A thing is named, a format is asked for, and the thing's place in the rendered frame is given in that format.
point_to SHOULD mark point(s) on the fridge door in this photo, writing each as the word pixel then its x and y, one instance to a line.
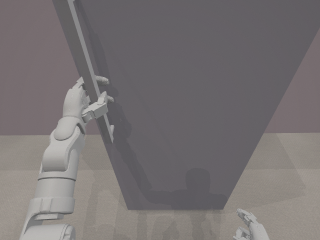
pixel 195 84

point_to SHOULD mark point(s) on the left robot forearm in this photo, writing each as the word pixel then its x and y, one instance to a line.
pixel 57 175

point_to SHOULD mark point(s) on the right robot hand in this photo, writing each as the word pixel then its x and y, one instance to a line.
pixel 256 230

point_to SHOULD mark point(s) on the left robot hand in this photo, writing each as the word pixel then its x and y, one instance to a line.
pixel 77 105

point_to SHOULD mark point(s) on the handle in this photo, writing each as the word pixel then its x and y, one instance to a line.
pixel 72 26

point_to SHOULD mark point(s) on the left robot upper arm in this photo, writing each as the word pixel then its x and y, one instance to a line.
pixel 62 231

